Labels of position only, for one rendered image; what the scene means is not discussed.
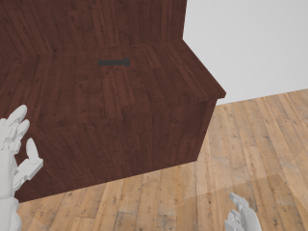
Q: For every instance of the counter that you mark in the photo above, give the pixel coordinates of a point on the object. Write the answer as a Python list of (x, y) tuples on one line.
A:
[(93, 124)]

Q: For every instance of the tap lever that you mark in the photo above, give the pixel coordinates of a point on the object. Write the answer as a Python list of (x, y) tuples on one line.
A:
[(125, 62)]

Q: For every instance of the robot right hand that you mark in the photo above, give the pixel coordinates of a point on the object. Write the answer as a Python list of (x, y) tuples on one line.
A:
[(245, 220)]

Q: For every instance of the left robot forearm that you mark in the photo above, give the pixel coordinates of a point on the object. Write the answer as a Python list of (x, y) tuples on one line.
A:
[(9, 219)]

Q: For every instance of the robot left hand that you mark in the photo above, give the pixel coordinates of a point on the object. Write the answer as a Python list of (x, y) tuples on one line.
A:
[(11, 133)]

